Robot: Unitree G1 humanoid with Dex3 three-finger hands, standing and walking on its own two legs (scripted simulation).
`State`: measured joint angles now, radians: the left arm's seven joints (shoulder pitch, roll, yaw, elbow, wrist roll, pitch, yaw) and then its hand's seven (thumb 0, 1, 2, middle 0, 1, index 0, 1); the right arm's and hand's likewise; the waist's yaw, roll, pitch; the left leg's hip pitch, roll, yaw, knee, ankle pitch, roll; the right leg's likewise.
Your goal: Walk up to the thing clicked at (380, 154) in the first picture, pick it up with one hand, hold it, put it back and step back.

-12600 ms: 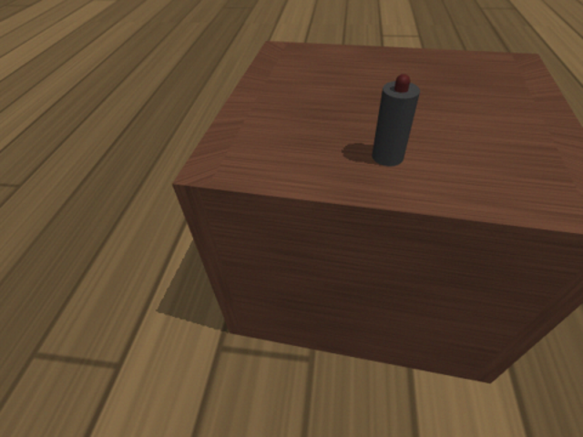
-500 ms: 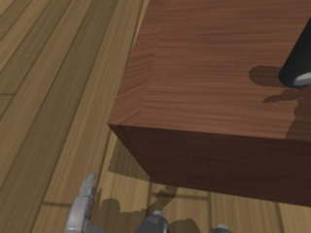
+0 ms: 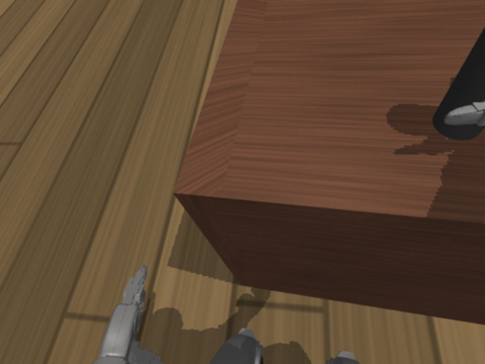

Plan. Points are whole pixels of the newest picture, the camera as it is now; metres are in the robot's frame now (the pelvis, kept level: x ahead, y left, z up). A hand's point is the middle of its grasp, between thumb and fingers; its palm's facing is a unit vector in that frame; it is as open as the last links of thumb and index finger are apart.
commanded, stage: close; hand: right
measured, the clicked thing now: out of the picture +0.54 -0.22 +0.14
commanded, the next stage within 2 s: settle in 0.54 s
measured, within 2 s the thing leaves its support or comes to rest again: leaves its support in 0.72 s
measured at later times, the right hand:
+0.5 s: hand (478, 80) +0.55 -0.22 +0.12, palm faces +0.18 +0.98 +0.02, open 10.8 cm
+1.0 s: hand out of the picture +0.55 -0.24 +0.15, palm faces +0.20 +0.98 +0.01, open 10.3 cm
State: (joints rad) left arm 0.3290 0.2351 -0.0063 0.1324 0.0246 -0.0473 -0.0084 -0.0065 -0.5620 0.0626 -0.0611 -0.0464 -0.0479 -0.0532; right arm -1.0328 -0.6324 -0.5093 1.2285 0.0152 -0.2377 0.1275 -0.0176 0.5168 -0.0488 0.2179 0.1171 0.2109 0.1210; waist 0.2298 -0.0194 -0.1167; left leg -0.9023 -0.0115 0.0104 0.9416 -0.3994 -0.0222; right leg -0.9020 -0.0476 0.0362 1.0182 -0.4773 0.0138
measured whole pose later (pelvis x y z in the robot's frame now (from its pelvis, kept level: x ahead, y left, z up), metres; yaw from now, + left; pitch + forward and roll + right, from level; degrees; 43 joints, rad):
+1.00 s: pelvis +0.01 -0.01 +0.01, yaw +0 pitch +20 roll +3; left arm 0.32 0.24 -0.01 0.16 0.02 -0.04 0.00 -0.01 -0.53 0.05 -0.07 -0.05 -0.06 -0.05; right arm -1.05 -0.65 -0.49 1.21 0.01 -0.20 0.11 -0.02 0.32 -0.97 0.79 0.97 0.69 0.91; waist 0.23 -0.02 -0.12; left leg -0.85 -0.01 0.00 0.88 -0.38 -0.03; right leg -0.86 -0.05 0.03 0.97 -0.46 0.01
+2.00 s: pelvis +0.02 +0.00 +0.04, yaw +0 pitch +12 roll +1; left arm 0.36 0.24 0.05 0.31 -0.02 -0.06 0.00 -0.01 -0.52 0.05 -0.05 -0.05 -0.05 -0.04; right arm -0.90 -0.46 -0.39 0.96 0.09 -0.03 0.11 0.00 0.42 -1.08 0.77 1.07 0.68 1.02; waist 0.10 -0.04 -0.13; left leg -0.58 0.01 -0.02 0.70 -0.33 -0.03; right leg -0.56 -0.03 0.00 0.74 -0.40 0.01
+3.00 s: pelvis -0.01 +0.01 +0.06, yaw -2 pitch -2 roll +0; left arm 0.28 0.25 0.08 0.55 -0.04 -0.15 0.02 -0.01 -0.53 0.04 -0.04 -0.04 -0.04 -0.03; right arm -0.55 -0.31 -0.32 0.06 0.22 0.59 0.04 0.00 0.44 -1.10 0.79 1.06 0.69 1.01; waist 0.00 -0.08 -0.07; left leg -0.28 0.03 0.01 0.55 -0.24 -0.02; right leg -0.25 -0.01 0.02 0.55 -0.27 0.02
